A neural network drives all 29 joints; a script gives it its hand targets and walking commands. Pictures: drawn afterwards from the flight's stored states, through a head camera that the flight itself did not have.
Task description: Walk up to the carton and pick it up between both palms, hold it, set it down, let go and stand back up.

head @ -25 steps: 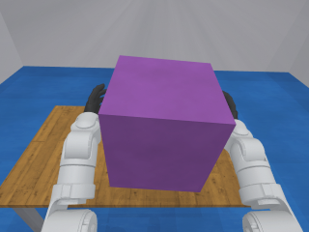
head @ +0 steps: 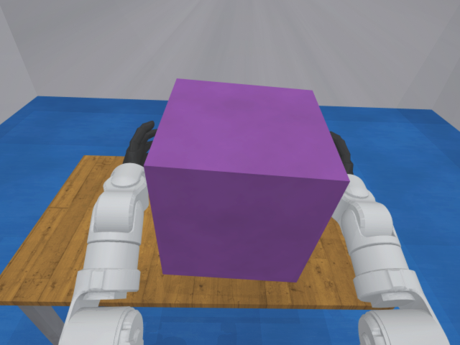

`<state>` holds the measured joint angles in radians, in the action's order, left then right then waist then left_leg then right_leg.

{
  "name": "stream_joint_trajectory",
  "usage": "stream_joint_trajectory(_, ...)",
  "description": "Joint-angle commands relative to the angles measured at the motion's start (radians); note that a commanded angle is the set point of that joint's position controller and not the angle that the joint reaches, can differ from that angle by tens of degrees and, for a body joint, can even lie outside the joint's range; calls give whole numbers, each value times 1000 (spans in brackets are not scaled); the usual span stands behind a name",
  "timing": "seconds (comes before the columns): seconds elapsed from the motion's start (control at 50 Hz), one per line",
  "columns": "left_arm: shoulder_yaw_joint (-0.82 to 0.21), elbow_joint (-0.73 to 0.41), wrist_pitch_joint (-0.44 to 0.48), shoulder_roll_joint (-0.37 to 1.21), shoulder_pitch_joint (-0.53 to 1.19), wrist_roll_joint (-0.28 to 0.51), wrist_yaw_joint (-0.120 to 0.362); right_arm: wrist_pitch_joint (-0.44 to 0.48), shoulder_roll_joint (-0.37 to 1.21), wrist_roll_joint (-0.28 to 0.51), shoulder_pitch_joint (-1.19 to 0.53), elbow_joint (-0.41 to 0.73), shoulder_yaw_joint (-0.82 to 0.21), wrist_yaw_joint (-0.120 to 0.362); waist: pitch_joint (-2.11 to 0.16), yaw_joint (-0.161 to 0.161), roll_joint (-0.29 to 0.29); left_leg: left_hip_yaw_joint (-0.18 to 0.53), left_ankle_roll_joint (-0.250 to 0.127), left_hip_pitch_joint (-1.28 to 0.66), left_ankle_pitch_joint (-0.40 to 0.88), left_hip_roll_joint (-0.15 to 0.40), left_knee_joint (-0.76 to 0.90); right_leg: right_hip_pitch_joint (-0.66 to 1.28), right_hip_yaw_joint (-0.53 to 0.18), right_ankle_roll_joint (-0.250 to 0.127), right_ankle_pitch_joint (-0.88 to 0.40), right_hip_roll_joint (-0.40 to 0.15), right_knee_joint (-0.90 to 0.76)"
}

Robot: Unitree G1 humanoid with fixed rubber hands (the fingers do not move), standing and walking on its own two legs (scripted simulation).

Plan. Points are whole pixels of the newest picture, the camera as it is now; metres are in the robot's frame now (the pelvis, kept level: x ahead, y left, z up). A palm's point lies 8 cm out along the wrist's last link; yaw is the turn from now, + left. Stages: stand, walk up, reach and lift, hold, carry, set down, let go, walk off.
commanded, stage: set down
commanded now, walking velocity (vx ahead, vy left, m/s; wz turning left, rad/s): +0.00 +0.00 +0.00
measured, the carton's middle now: (237, 182) +0.38 +0.00 +0.15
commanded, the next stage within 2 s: none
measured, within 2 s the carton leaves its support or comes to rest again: neither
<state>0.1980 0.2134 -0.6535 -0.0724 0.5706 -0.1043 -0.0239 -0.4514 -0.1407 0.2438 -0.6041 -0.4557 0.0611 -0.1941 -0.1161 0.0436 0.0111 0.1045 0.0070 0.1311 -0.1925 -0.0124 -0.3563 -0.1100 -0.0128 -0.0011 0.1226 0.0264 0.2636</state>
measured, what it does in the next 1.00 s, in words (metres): stands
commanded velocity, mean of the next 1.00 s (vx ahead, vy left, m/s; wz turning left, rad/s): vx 0.00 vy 0.00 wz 0.00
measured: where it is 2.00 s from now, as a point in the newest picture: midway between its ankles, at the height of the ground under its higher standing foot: outside the picture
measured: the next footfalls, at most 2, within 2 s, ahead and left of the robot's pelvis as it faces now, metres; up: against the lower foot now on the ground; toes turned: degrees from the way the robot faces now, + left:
none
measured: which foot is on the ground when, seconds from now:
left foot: down 0.00-1.00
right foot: down 0.00-1.00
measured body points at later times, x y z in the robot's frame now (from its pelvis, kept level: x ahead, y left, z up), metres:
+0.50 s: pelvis +0.00 +0.00 +0.00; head -0.03 +0.02 +0.45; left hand +0.39 +0.16 +0.15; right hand +0.38 -0.18 +0.13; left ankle +0.00 +0.12 -0.75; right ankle +0.01 -0.12 -0.75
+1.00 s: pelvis +0.02 -0.01 +0.00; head +0.00 +0.01 +0.45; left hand +0.40 +0.15 +0.13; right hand +0.39 -0.20 +0.11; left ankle +0.00 +0.12 -0.75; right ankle +0.01 -0.12 -0.75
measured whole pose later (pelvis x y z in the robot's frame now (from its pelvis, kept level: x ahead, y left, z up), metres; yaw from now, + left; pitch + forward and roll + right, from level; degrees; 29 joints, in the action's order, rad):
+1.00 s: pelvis +0.02 -0.01 +0.00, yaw +2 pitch -1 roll -1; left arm 0.18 0.42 -0.28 -0.02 0.52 -0.15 -0.04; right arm -0.05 -0.10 0.10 -0.51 -0.65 0.12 -0.13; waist -0.04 0.05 0.03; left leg 0.11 0.02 0.12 -0.20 0.00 -0.34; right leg -0.10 0.03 -0.01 0.15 0.03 0.26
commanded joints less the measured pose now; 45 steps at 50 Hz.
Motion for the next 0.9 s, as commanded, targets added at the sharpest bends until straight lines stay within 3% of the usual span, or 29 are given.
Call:
stream_joint_trajectory(0.0,-382,-117,57,684,631,59,157,71,647,113,-880,342,-424,150,-311,-40,28,-60,0,-51,259,-43,55,232,11,20,-205,35,-4)
stream_joint_trajectory(0.02,-406,-155,65,670,658,74,167,84,645,116,-882,364,-438,143,-350,-14,22,-58,7,-56,278,-43,50,250,11,25,-243,34,6)
stream_joint_trajectory(0.04,-430,-182,80,665,684,87,171,104,666,116,-910,395,-446,141,-385,-20,-1,-54,16,-60,311,-46,36,270,20,26,-268,37,18)
stream_joint_trajectory(0.1,-497,-229,154,705,805,125,161,180,689,91,-957,438,-427,152,-461,10,-46,-60,49,-133,360,-49,9,231,44,25,-282,45,25)
stream_joint_trajectory(0.2,-416,-44,265,687,771,41,169,323,627,-92,-890,194,-279,195,-327,24,-56,-75,50,-174,189,-26,68,165,74,12,-75,23,-17)
stream_joint_trajectory(0.28,-343,65,292,644,671,-11,189,393,604,-169,-831,79,-223,211,-234,6,-19,-106,27,-89,126,-28,105,209,82,25,-43,9,-20)
stream_joint_trajectory(0.38,-373,70,338,681,653,-4,173,478,608,-156,-890,143,-270,214,-325,-18,2,-122,35,-124,283,-29,58,246,97,28,-171,25,0)
stream_joint_trajectory(0.48,-478,-5,394,729,680,35,129,520,631,-124,-899,225,-347,210,-427,-11,-6,-108,48,-166,401,-26,12,239,94,23,-276,34,19)
stream_joint_trajectory(0.6,-541,-72,411,726,674,58,99,504,639,-104,-833,251,-391,207,-474,-1,-17,-83,49,-147,405,-28,-1,246,78,28,-337,26,33)
stream_joint_trajectory(0.88,-472,-6,421,700,593,16,111,488,604,-123,-732,170,-340,210,-415,15,-9,-71,54,-97,377,-38,19,287,80,47,-455,21,54)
